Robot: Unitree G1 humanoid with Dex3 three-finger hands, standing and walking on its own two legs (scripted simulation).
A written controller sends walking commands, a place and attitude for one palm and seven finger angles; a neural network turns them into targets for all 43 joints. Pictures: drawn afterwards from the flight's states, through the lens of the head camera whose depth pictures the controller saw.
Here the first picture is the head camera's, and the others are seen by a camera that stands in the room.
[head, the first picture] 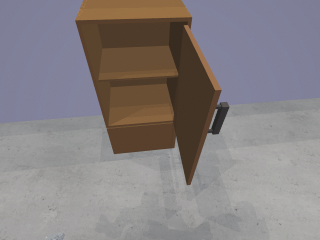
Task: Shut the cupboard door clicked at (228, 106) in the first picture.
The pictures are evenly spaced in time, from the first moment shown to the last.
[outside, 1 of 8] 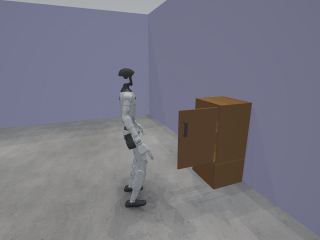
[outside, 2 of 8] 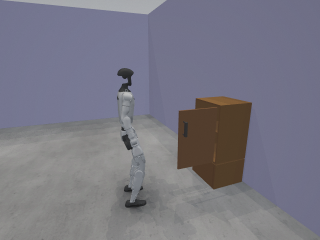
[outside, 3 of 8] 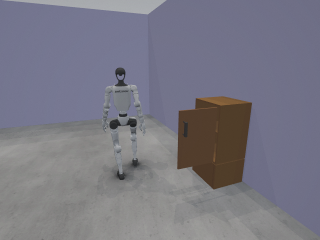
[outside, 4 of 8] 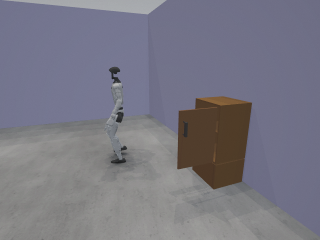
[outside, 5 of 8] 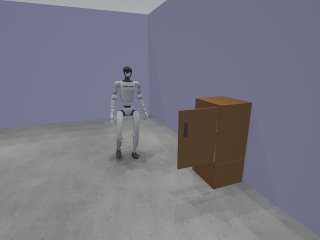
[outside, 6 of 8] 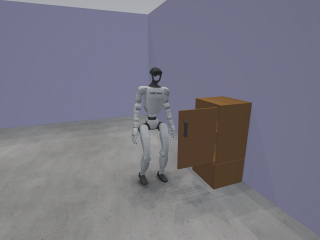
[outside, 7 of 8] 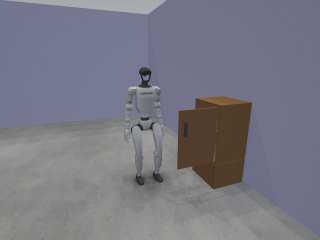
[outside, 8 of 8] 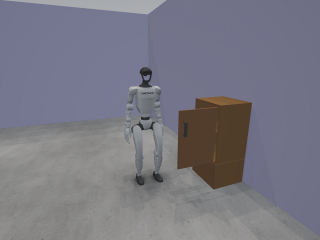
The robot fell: no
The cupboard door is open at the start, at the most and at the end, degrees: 89 89 89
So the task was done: no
